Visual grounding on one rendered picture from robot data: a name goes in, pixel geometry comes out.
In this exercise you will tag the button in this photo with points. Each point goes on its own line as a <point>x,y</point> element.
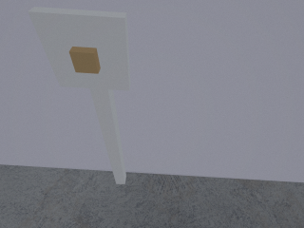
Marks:
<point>85,59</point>

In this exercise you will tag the panel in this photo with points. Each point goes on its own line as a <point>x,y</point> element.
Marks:
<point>61,29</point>

